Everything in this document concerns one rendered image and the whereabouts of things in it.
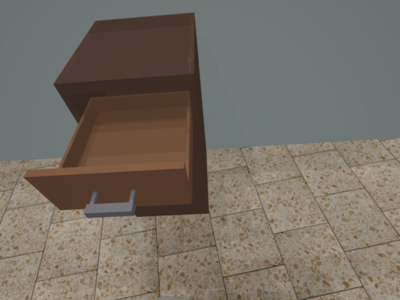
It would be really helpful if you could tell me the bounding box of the cabinet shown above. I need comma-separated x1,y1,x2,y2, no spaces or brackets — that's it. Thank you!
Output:
54,12,209,217

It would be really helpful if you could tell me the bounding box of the drawer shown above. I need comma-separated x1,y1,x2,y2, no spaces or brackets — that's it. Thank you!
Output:
23,91,193,210

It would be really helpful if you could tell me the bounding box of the handle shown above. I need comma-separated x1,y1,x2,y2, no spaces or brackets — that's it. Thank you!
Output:
84,189,136,218

